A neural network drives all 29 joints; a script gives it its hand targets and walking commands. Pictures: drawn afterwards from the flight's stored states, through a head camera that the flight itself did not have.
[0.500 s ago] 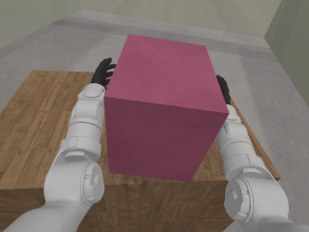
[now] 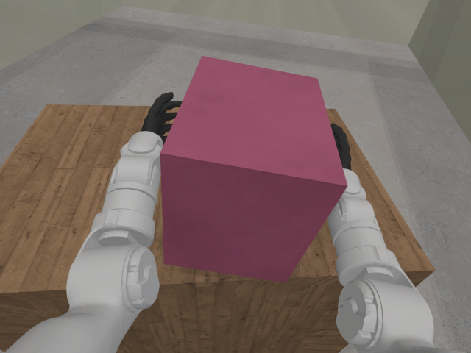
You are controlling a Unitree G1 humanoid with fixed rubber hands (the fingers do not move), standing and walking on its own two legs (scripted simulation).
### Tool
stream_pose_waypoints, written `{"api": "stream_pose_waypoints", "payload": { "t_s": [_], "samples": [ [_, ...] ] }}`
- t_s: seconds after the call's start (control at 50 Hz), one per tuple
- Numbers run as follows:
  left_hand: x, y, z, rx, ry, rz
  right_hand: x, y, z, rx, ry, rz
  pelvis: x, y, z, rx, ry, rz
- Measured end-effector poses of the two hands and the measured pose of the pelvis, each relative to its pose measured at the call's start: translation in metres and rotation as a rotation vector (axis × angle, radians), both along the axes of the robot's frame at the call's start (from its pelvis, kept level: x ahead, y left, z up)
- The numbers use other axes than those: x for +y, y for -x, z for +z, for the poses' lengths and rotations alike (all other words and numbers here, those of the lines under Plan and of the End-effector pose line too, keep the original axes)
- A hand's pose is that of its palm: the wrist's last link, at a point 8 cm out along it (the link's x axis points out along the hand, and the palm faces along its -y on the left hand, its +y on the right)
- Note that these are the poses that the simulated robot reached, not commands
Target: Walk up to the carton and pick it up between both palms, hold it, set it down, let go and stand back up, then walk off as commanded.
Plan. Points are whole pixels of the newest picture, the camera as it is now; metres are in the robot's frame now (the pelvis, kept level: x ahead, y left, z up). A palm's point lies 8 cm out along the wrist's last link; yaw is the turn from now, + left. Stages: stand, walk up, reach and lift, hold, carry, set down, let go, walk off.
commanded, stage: set down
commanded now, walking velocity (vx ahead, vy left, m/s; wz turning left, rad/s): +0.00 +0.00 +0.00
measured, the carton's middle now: (243, 168) +0.43 -0.03 +0.11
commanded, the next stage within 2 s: none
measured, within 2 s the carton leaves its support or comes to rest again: rests again in 1.16 s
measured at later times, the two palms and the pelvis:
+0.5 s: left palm (156, 147) +0.44 +0.13 +0.16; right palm (335, 180) +0.38 -0.19 +0.13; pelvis +0.00 +0.00 +0.00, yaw +0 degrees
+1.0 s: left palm (157, 151) +0.44 +0.13 +0.14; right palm (334, 184) +0.38 -0.19 +0.12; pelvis +0.00 +0.00 +0.00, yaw +0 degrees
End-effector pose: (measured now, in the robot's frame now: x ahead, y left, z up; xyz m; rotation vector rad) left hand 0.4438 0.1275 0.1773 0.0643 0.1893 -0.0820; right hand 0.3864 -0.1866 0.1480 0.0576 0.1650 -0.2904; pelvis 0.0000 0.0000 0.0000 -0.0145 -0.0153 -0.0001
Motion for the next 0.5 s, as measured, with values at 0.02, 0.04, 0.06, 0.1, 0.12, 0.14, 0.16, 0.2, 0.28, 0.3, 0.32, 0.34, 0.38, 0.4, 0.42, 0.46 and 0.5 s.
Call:
{"api": "stream_pose_waypoints", "payload": {
  "t_s": [0.02, 0.04, 0.06, 0.1, 0.12, 0.14, 0.16, 0.2, 0.28, 0.3, 0.32, 0.34, 0.38, 0.4, 0.42, 0.46, 0.5],
  "samples": [
    [0.000, 0.000, -0.001, 0.001, 0.000, -0.001, 0.000, 0.000, -0.001, 0.001, 0.001, -0.001, 0.000, 0.000, 0.000, 0.000, 0.000, 0.000],
    [0.000, -0.001, -0.002, 0.002, 0.001, -0.003, 0.000, 0.000, -0.002, 0.002, 0.001, -0.002, 0.000, 0.000, 0.000, 0.000, 0.000, 0.000],
    [0.000, -0.001, -0.003, 0.004, 0.001, -0.004, 0.000, 0.000, -0.003, 0.003, 0.000, -0.003, 0.000, 0.000, 0.000, 0.000, 0.000, 0.000],
    [0.000, -0.001, -0.005, 0.008, 0.001, -0.006, 0.000, 0.001, -0.006, 0.007, 0.001, -0.004, 0.000, 0.000, 0.000, 0.001, 0.000, 0.000],
    [0.000, -0.001, -0.007, 0.010, 0.001, -0.007, 0.000, 0.001, -0.007, 0.009, 0.000, -0.005, 0.000, 0.000, 0.000, 0.001, 0.000, 0.000],
    [0.000, 0.000, -0.008, 0.012, 0.001, -0.008, 0.000, 0.002, -0.008, 0.011, -0.001, -0.006, 0.000, 0.000, 0.000, 0.001, 0.000, 0.000],
    [0.000, 0.000, -0.010, 0.015, 0.000, -0.009, 0.000, 0.002, -0.010, 0.013, 0.000, -0.006, 0.000, 0.000, 0.000, 0.001, 0.000, 0.000],
    [0.000, 0.001, -0.013, 0.018, 0.000, -0.010, 0.001, 0.003, -0.012, 0.017, 0.002, -0.007, 0.000, 0.000, 0.000, 0.000, 0.000, 0.000],
    [0.000, 0.002, -0.017, 0.017, 0.000, -0.012, 0.000, 0.005, -0.015, 0.017, 0.007, -0.008, 0.000, 0.000, 0.000, 0.000, 0.000, 0.000],
    [0.000, 0.002, -0.017, 0.017, 0.000, -0.013, 0.000, 0.006, -0.016, 0.017, 0.008, -0.009, 0.000, 0.000, 0.000, 0.000, 0.000, 0.000],
    [0.000, 0.002, -0.018, 0.017, 0.000, -0.014, 0.000, 0.006, -0.016, 0.016, 0.009, -0.009, 0.000, 0.000, 0.000, 0.000, 0.000, 0.000],
    [-0.001, 0.002, -0.018, 0.016, 0.000, -0.014, 0.000, 0.006, -0.017, 0.015, 0.009, -0.010, 0.000, 0.000, 0.000, 0.000, 0.000, 0.000],
    [-0.001, 0.002, -0.018, 0.013, 0.000, -0.016, -0.001, 0.006, -0.017, 0.013, 0.011, -0.011, 0.000, 0.000, 0.000, 0.000, 0.000, 0.000],
    [-0.001, 0.002, -0.019, 0.012, 0.000, -0.017, -0.001, 0.007, -0.017, 0.012, 0.012, -0.011, 0.000, 0.000, 0.000, 0.000, 0.000, 0.000],
    [-0.001, 0.002, -0.019, 0.011, 0.001, -0.017, -0.001, 0.007, -0.017, 0.011, 0.013, -0.011, 0.000, 0.000, 0.000, 0.000, 0.000, 0.000],
    [-0.001, 0.002, -0.020, 0.012, 0.007, -0.017, -0.001, 0.007, -0.018, 0.010, 0.013, -0.012, 0.000, 0.000, 0.000, 0.000, 0.000, 0.000],
    [-0.001, 0.002, -0.022, 0.014, 0.011, -0.018, -0.001, 0.007, -0.020, 0.012, 0.015, -0.012, 0.000, 0.000, 0.000, 0.000, 0.000, 0.000]
  ]
}}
